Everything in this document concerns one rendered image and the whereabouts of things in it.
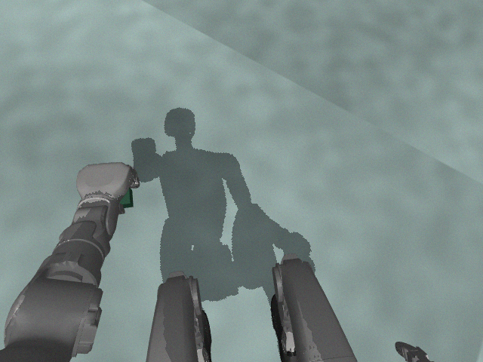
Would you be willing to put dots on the small box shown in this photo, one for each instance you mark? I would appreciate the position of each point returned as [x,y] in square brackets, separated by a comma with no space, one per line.
[127,200]

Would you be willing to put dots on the left robot hand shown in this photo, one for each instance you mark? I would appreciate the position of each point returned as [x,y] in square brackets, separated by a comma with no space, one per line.
[110,179]

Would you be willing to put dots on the right robot foot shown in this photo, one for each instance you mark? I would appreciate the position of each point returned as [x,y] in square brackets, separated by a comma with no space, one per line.
[285,356]

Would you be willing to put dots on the left robot arm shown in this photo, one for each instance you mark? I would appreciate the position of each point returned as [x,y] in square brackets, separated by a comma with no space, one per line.
[56,315]

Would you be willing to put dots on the right robot hand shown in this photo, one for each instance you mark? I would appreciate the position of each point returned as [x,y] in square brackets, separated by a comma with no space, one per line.
[410,353]

